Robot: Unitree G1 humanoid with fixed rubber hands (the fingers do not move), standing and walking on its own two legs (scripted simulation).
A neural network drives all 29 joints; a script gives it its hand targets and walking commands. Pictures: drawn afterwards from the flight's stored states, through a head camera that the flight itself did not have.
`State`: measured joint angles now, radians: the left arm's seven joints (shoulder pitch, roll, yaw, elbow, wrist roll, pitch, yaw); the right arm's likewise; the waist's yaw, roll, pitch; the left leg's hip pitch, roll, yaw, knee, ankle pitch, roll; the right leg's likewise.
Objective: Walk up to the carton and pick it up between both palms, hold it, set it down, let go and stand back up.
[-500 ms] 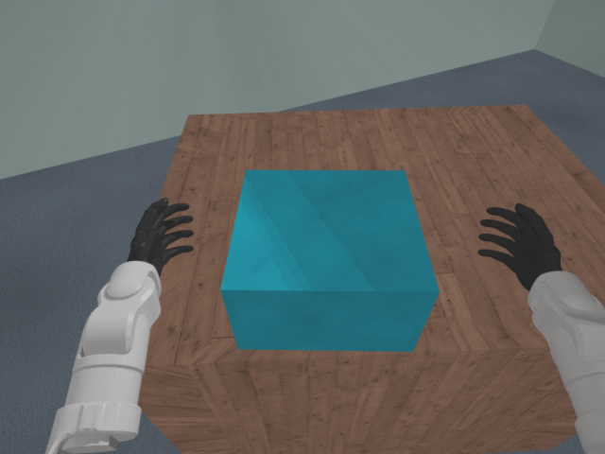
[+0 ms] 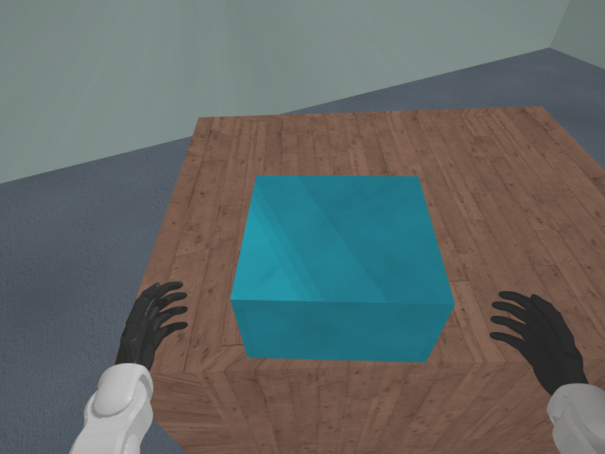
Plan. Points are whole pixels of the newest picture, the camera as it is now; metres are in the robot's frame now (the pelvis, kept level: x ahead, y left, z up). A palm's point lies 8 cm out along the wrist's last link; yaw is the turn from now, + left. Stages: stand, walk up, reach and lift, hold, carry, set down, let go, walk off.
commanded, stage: set down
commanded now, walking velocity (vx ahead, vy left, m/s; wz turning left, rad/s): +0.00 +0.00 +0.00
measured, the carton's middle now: (336, 263) +0.41 -0.01 +0.00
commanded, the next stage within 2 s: let go in 1.34 s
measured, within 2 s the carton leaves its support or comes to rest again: neither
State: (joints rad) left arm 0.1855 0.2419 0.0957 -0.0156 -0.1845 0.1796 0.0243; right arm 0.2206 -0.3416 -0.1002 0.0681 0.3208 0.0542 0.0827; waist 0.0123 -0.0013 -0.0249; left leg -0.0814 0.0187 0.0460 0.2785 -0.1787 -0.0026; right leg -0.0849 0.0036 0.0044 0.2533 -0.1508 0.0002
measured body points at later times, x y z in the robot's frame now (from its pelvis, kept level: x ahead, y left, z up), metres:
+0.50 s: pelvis +0.00 -0.01 +0.00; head +0.00 +0.00 +0.45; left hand +0.18 +0.23 +0.01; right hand +0.19 -0.25 +0.02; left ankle -0.02 +0.12 -0.75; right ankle -0.01 -0.12 -0.75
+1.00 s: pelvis +0.01 +0.00 +0.00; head +0.01 +0.00 +0.45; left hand +0.19 +0.24 -0.03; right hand +0.18 -0.23 -0.05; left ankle -0.02 +0.12 -0.75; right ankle -0.01 -0.12 -0.75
